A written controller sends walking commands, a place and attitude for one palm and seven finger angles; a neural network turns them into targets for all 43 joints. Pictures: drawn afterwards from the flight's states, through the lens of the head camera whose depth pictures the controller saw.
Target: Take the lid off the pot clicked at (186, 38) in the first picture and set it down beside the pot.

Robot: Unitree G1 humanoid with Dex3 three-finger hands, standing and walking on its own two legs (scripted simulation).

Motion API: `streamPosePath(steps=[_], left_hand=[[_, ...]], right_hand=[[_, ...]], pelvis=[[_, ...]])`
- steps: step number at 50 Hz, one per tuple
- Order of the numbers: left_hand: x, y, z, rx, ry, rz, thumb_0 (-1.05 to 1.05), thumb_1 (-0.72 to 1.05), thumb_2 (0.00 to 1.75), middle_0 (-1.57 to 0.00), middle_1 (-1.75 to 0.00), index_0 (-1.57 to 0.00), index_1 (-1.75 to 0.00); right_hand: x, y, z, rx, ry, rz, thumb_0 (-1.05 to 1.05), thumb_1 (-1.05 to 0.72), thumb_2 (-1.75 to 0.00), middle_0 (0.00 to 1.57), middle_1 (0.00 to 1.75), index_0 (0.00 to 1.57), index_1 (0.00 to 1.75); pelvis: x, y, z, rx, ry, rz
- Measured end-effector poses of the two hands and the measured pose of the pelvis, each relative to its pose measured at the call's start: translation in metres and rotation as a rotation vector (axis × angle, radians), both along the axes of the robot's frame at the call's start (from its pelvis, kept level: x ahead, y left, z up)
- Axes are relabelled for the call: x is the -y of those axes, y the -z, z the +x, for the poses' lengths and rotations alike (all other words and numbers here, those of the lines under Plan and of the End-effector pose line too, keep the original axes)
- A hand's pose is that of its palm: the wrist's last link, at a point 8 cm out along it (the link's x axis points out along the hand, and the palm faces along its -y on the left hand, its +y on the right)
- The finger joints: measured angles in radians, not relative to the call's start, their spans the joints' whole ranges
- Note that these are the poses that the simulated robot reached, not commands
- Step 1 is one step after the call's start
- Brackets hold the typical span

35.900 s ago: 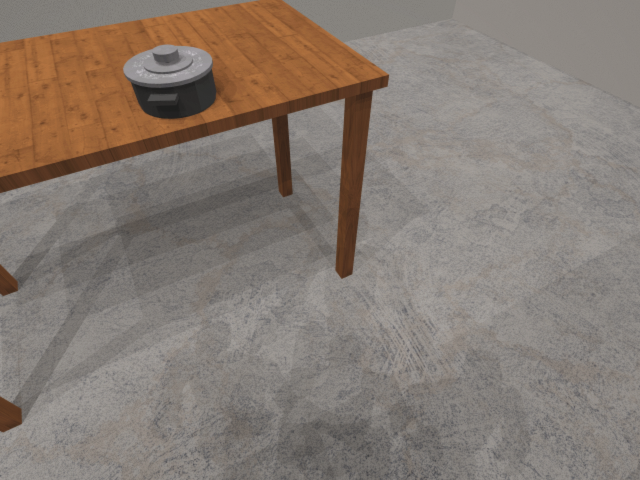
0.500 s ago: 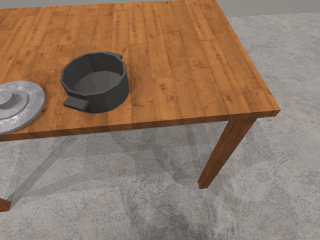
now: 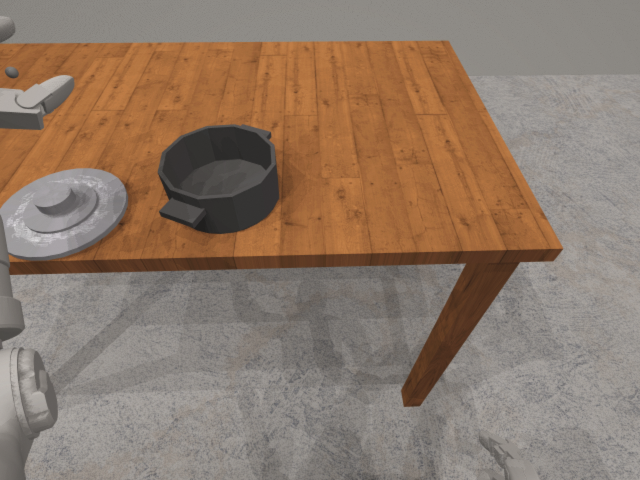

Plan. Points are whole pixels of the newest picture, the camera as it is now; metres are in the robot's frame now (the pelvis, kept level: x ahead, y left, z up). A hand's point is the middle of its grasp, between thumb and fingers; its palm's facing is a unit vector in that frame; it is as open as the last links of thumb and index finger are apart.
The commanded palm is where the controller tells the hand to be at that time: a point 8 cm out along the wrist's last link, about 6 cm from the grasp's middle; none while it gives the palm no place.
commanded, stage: draw the hand back to the body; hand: left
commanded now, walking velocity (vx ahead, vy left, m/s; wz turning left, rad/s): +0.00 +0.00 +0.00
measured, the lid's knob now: (54, 198) +0.45 +0.39 +0.09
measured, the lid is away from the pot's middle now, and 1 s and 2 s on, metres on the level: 0.23 0.23 0.23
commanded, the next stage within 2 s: step back with the hand held close in 1.52 s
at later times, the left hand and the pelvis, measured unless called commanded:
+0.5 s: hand out of the picture +0.32 +0.28 +0.30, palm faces +0.56 -0.81 -0.19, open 8.9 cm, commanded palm +0.26 +0.31 +0.29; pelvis +0.00 -0.02 +0.01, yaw +0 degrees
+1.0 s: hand out of the picture +0.24 +0.25 +0.28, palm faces +0.53 -0.82 -0.20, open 7.5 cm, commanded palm +0.18 +0.28 +0.28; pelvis -0.01 -0.02 +0.01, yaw +0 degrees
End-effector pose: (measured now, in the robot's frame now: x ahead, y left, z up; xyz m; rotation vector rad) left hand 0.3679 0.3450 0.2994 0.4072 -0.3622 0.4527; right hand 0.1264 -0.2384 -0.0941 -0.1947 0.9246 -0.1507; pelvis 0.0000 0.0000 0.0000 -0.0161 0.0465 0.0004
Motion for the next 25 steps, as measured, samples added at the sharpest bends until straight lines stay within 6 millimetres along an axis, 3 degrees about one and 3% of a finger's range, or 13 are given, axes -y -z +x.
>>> streamPosePath(steps=[12,25], left_hand=[[0.009,0.001,-0.041,0.130,-0.052,-0.047,0.00,0.15,0.86,-0.38,-0.58,-0.39,-0.58],[0.032,0.005,-0.092,0.172,-0.038,-0.015,0.00,0.47,0.88,-0.31,-0.46,-0.31,-0.46]], right_hand=[[0.022,-0.001,0.009,0.038,0.011,-0.022,0.01,-0.90,-0.90,0.20,0.30,0.20,0.30],[0.013,-0.008,0.039,0.137,-0.045,0.008,0.01,-0.90,-0.90,0.20,0.30,0.20,0.30]], pelvis=[[0.007,-0.004,0.009,0.032,0.012,0.013],[0.016,-0.006,0.005,0.069,0.007,0.018]])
